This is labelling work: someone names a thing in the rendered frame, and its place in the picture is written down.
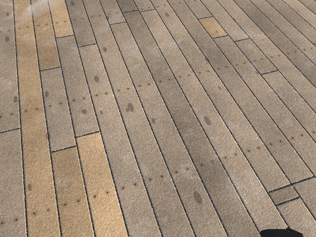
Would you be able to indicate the robot right hand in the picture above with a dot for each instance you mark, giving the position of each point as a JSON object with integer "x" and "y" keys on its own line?
{"x": 288, "y": 232}

